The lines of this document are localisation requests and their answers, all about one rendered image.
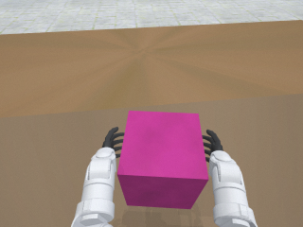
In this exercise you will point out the carton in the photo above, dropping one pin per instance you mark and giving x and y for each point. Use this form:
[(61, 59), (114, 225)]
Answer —
[(162, 161)]

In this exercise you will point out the right robot hand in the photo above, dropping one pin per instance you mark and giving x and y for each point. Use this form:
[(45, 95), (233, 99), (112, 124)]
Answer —
[(215, 143)]

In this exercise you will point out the left robot forearm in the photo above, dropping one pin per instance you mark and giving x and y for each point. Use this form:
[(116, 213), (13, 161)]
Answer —
[(96, 205)]

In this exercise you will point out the right robot forearm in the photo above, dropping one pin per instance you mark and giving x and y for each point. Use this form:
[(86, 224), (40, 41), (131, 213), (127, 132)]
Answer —
[(231, 205)]

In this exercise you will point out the left robot hand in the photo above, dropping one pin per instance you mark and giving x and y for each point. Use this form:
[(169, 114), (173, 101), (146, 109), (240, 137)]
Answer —
[(110, 140)]

